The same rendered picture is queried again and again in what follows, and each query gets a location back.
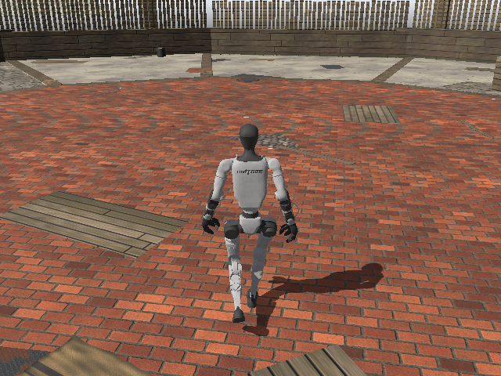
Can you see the left robot forearm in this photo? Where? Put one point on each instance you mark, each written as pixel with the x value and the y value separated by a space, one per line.
pixel 210 208

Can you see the right robot upper arm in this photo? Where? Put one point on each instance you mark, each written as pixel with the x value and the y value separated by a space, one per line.
pixel 278 178

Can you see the left robot upper arm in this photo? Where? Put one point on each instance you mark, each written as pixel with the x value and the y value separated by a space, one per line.
pixel 220 178

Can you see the left robot shin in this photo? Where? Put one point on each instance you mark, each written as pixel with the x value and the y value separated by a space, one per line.
pixel 235 287

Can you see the right robot forearm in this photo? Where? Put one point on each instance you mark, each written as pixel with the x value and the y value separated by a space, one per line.
pixel 287 210

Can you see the left robot hand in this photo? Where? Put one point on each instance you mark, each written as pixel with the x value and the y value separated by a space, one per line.
pixel 210 222

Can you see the right robot hand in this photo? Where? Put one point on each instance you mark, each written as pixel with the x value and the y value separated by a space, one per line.
pixel 291 229

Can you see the right robot shin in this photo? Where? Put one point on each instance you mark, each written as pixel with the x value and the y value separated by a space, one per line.
pixel 256 273

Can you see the robot shin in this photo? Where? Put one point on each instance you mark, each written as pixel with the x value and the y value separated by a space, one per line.
pixel 256 273
pixel 235 287

